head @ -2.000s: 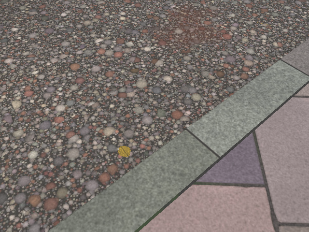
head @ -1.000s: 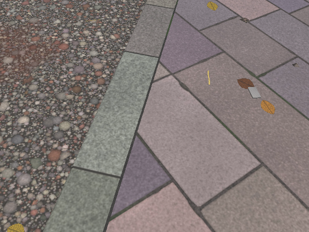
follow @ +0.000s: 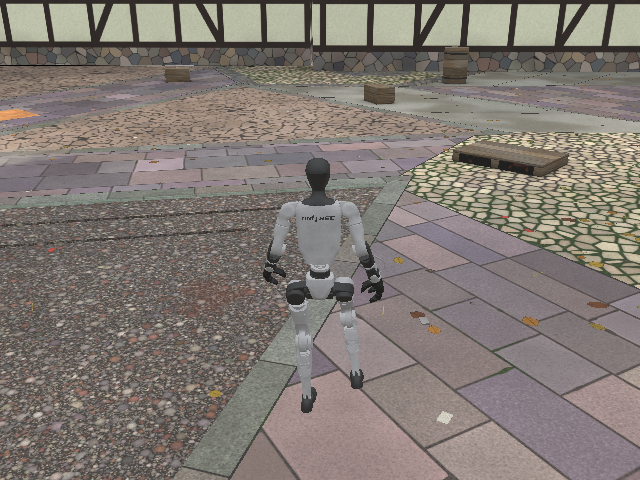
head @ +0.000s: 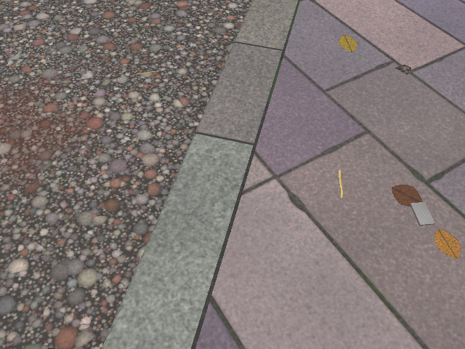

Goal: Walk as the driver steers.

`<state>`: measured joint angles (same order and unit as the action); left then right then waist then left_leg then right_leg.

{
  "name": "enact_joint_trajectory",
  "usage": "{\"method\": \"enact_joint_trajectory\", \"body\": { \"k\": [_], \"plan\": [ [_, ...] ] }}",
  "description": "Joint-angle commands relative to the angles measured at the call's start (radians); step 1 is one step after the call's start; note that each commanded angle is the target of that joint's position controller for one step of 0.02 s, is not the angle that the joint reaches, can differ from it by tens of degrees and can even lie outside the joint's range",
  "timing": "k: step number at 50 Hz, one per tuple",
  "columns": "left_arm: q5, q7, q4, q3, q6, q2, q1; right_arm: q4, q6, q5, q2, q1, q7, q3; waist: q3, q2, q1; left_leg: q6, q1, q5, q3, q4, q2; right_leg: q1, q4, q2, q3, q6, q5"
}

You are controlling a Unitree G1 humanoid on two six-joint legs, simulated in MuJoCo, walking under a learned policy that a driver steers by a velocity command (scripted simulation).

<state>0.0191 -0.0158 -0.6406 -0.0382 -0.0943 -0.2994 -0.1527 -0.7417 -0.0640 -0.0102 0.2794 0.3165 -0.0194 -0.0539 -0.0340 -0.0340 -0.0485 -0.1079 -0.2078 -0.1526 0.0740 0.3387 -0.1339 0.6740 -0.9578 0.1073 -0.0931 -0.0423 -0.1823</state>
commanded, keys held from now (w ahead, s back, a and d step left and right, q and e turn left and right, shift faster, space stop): w+q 0.24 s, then q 0.76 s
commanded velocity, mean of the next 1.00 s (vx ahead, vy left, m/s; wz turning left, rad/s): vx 0.23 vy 0.00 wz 0.58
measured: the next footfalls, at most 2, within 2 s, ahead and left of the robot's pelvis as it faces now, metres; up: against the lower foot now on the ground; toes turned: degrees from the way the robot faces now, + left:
right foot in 0.22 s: +0.32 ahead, -0.14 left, +0.00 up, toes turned +12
left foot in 0.68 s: +0.38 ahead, +0.14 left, +0.00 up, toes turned +26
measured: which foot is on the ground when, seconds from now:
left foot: down 0.00-0.22, up 0.24-0.66, down 0.68-1.00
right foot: up 0.00-0.20, down 0.22-0.68, up 0.70-1.00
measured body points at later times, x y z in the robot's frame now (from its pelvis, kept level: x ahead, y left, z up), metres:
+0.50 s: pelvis +0.25 -0.05 +0.00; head +0.30 -0.04 +0.45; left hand +0.27 +0.25 -0.11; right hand +0.49 -0.27 -0.10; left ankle +0.27 +0.10 -0.68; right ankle +0.28 -0.15 -0.74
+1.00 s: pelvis +0.33 +0.00 -0.01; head +0.36 +0.05 +0.44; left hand +0.31 +0.33 -0.12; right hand +0.63 -0.14 -0.08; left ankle +0.34 +0.12 -0.74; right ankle +0.45 -0.12 -0.71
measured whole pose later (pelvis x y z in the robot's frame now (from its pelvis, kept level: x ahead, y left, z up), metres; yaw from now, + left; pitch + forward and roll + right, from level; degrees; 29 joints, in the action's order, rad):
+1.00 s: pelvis +0.33 +0.00 -0.01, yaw +35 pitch +3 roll -1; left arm 0.00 -0.02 -0.74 -0.06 0.00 -0.31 -0.09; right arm -0.57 0.05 0.00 0.31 0.17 0.02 -0.08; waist -0.05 -0.01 -0.02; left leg -0.05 -0.40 -0.13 0.14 0.49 -0.09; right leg 0.50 -0.84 0.00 -0.09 -0.08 -0.36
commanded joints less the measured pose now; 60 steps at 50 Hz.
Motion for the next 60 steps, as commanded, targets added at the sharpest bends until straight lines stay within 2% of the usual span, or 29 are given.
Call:
{"method": "enact_joint_trajectory", "body": {
  "k": [1, 7, 10, 11, 12, 13, 14, 15, 16, 19, 22, 27, 31, 33, 34, 35, 36, 37, 38, 39, 43, 51, 54, 55, 56, 57, 58, 59, 60],
  "plan": [
    [0.002, -0.002, 0.063, -0.013, -0.01, -0.051, 0.041, 0.074, -0.012, -0.01, 0.17, -0.039, 0.019, -0.045, 0.016, 0.084, 0.014, -0.142, -0.101, 0.111, 0.186, -0.134, 0.212, -0.088, 0.197, -0.034, 0.028, -0.027, 0.199],
    [-0.026, 0.028, 0.094, -0.022, -0.036, -0.077, 0.18, 0.047, 0.018, -0.023, 0.172, 0.054, 0.031, -0.047, 0.035, 0.119, -0.035, -0.104, 0.03, 0.035, 0.304, -0.008, 0.244, -0.18, 0.452, -0.106, 0.01, -0.017, 0.219],
    [-0.031, 0.029, 0.069, -0.049, -0.048, -0.117, 0.069, 0.058, 0.029, -0.017, 0.16, 0.025, 0.032, -0.046, 0.07, 0.164, 0.041, -0.064, 0.067, 0.095, 0.359, 0.109, 0.243, -0.345, 0.531, -0.113, 0.024, 0.04, 0.123],
    [-0.02, 0.022, 0.054, -0.065, -0.054, -0.151, -0.036, 0.068, 0.026, -0.011, 0.119, 0.02, 0.029, -0.032, 0.153, 0.145, 0.095, -0.03, 0.021, 0.117, 0.315, 0.256, 0.194, -0.534, 0.533, -0.052, -0.012, 0.087, 0.118],
    [-0.008, 0.011, 0.043, -0.08, -0.05, -0.211, -0.199, 0.092, 0.021, 0.011, 0.053, 0.033, 0.026, -0.009, 0.308, 0.009, 0.151, 0.013, -0.119, -0.083, 0.21, 0.551, 0.122, -0.804, 0.511, 0.142, -0.202, 0.155, 0.069],
    [0.006, 0.02, 0.005, -0.094, -0.034, -0.267, -0.234, 0.126, 0.013, -0.022, 0.032, 0.156, 0.027, 0.001, 0.37, -0.343, 0.076, 0.072, -0.467, -0.47, 0.103, 0.834, 0.014, -1.026, 0.598, 0.333, -0.656, 0.309, -0.056],
    [-0.008, 0.023, 0.035, -0.071, -0.027, -0.157, -0.187, 0.097, 0.019, -0.029, 0.146, 0.135, 0.034, -0.023, 0.278, -0.191, 0.095, 0.096, -0.556, -0.429, 0.129, 0.949, 0.096, -0.959, 0.612, 0.324, -0.633, 0.285, -0.061],
    [-0.007, 0.017, 0.047, -0.055, -0.019, -0.105, -0.143, 0.112, 0.028, -0.019, 0.189, 0.032, 0.036, -0.039, 0.175, -0.093, 0.116, 0.116, -0.557, -0.349, 0.106, 0.977, 0.117, -0.846, 0.593, 0.282, -0.436, 0.251, 0.14],
    [0.0, 0.018, 0.052, -0.046, -0.013, -0.088, -0.096, 0.123, 0.039, -0.007, 0.18, -0.012, 0.039, -0.042, 0.129, -0.02, 0.096, 0.136, -0.515, -0.308, 0.078, 0.969, 0.142, -0.739, 0.585, 0.237, -0.295, 0.236, 0.378],
    [-0.003, 0.018, 0.019, -0.041, -0.005, -0.072, -0.033, 0.136, 0.069, -0.012, 0.115, -0.007, 0.031, -0.042, 0.066, -0.086, 0.039, 0.161, -0.424, -0.263, 0.017, 0.857, 0.183, -0.552, 0.629, 0.145, -0.071, 0.222, 0.567],
    [-0.005, 0.008, -0.011, -0.059, 0.005, -0.122, -0.01, 0.166, 0.089, -0.01, 0.074, -0.055, 0.03, -0.03, 0.069, -0.096, 0.037, 0.18, -0.428, -0.189, -0.017, 0.721, 0.192, -0.541, 0.673, 0.166, 0.007, 0.258, 0.614],
    [-0.026, -0.008, -0.043, -0.067, 0.035, -0.15, 0.022, 0.192, 0.086, -0.003, 0.074, -0.142, -0.001, -0.029, 0.098, -0.073, 0.06, 0.147, -0.307, 0.038, -0.065, 0.459, 0.194, -0.55, 0.666, 0.154, 0.148, 0.229, 0.535],
    [-0.052, -0.001, -0.067, -0.079, 0.047, -0.183, 0.011, 0.232, 0.095, -0.002, 0.105, -0.196, -0.021, -0.047, 0.084, -0.077, 0.067, 0.098, -0.258, -0.025, -0.099, 0.321, 0.173, -0.6, 0.577, 0.182, 0.167, 0.201, 0.495],
    [-0.067, -0.001, -0.07, -0.081, 0.05, -0.181, 0.026, 0.225, 0.096, 0.0, 0.122, -0.135, -0.02, -0.063, 0.106, -0.061, 0.024, 0.054, -0.135, 0.031, -0.137, 0.176, 0.127, -0.592, 0.434, 0.152, 0.208, 0.159, 0.538],
    [-0.058, 0.001, -0.084, -0.075, 0.049, -0.153, -0.02, 0.206, 0.094, 0.005, 0.171, -0.052, -0.007, -0.085, 0.151, 0.007, -0.007, 0.013, 0.027, 0.204, -0.11, 0.097, 0.11, -0.526, 0.266, 0.089, 0.248, 0.107, 0.484],
    [-0.008, 0.005, -0.049, -0.053, 0.047, -0.099, -0.035, 0.218, 0.092, 0.012, 0.291, 0.023, 0.019, -0.113, 0.228, 0.242, -0.016, -0.092, 0.274, 0.706, 0.21, 0.119, 0.346, -0.264, -0.049, -0.003, 0.282, 0.026, 0.022],
    [0.013, 0.01, -0.027, -0.036, 0.048, -0.08, -0.07, 0.247, 0.082, 0.036, 0.331, -0.017, 0.016, -0.106, 0.358, 0.349, 0.026, -0.319, 0.382, 0.697, 0.557, 0.083, 0.54, -0.045, -0.29, -0.146, 0.127, -0.016, -0.543],
    [-0.011, 0.015, -0.048, -0.054, 0.058, -0.146, -0.022, 0.252, 0.072, 0.022, 0.246, -0.038, 0.005, -0.085, 0.351, 0.18, -0.02, -0.284, 0.318, 0.554, 0.463, 0.053, 0.494, -0.025, -0.346, -0.097, 0.012, -0.013, -0.488],
    [-0.029, 0.014, -0.039, -0.055, 0.065, -0.15, 0.012, 0.244, 0.064, 0.012, 0.215, -0.082, 0.004, -0.073, 0.254, 0.147, 0.004, -0.224, 0.229, 0.449, 0.361, 0.045, 0.44, -0.007, -0.321, -0.079, 0.019, 0.0, -0.41],
    [-0.02, 0.001, -0.052, -0.054, 0.072, -0.135, 0.015, 0.24, 0.067, -0.001, 0.195, -0.118, 0.009, -0.069, 0.196, 0.081, 0.027, -0.166, 0.155, 0.327, 0.306, 0.03, 0.38, -0.008, -0.255, -0.058, 0.021, -0.002, -0.341],
    [-0.013, -0.012, -0.064, -0.052, 0.088, -0.113, -0.017, 0.256, 0.084, 0.017, 0.19, -0.194, 0.032, -0.064, 0.172, 0.154, 0.075, -0.14, -0.033, 0.288, 0.236, 0.0, 0.294, -0.147, -0.115, -0.091, 0.039, -0.036, -0.212],
    [-0.023, 0.002, -0.039, -0.043, 0.08, -0.095, 0.039, 0.245, 0.104, 0.007, 0.2, -0.172, 0.044, -0.073, 0.163, 0.201, 0.032, -0.118, -0.051, 0.02, 0.376, 0.015, 0.275, -0.258, 0.216, -0.132, 0.005, -0.028, -0.175],
    [-0.025, 0.017, -0.046, -0.051, 0.067, -0.095, -0.007, 0.246, 0.114, -0.007, 0.193, -0.187, 0.044, -0.071, 0.154, 0.207, 0.06, -0.085, -0.051, 0.033, 0.425, 0.06, 0.252, -0.359, 0.42, -0.143, 0.019, 0.006, -0.111],
    [-0.02, 0.018, -0.057, -0.058, 0.064, -0.102, -0.043, 0.245, 0.117, -0.015, 0.183, -0.188, 0.047, -0.067, 0.15, 0.193, 0.08, -0.051, -0.089, 0.0, 0.41, 0.093, 0.22, -0.443, 0.539, -0.124, 0.024, 0.026, -0.024],
    [-0.003, 0.013, -0.056, -0.075, 0.068, -0.167, -0.073, 0.245, 0.117, -0.012, 0.142, -0.156, 0.048, -0.056, 0.159, 0.08, 0.068, 0.008, -0.189, -0.16, 0.335, 0.223, 0.152, -0.546, 0.611, 0.039, -0.106, 0.084, -0.011],
    [0.022, 0.009, -0.061, -0.094, 0.078, -0.258, -0.049, 0.278, 0.11, -0.017, 0.123, -0.155, 0.047, -0.053, 0.084, -0.239, 0.025, 0.07, -0.4, -0.395, 0.099, 0.418, -0.022, -0.54, 0.681, 0.229, -0.35, 0.228, 0.108],
    [0.038, 0.008, -0.029, -0.083, 0.072, -0.205, -0.008, 0.261, 0.098, 0.006, 0.208, -0.136, 0.047, -0.08, 0.082, -0.222, 0.042, 0.115, -0.411, -0.455, 0.094, 0.673, 0.029, -0.479, 0.693, 0.318, -0.427, 0.317, 0.17],
    [0.028, 0.0, -0.007, -0.066, 0.07, -0.15, 0.05, 0.232, 0.101, -0.003, 0.241, -0.11, 0.043, -0.097, 0.076, -0.144, 0.017, 0.129, -0.397, -0.392, 0.1, 0.781, 0.051, -0.46, 0.671, 0.27, -0.327, 0.293, 0.189],
    [0.011, -0.006, 0.001, -0.059, 0.072, -0.121, 0.092, 0.202, 0.111, -0.006, 0.223, -0.082, 0.045, -0.097, 0.061, -0.104, 0.001, 0.147, -0.394, -0.336, 0.081, 0.832, 0.058, -0.46, 0.651, 0.197, -0.22, 0.244, 0.178]
  ]
}}
Keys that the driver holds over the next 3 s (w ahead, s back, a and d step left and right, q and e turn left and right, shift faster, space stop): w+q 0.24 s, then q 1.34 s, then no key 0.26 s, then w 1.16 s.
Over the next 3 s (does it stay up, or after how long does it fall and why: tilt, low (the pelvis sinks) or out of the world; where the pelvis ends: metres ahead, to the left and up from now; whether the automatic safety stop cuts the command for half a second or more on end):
stays up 0.55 0.46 -0.06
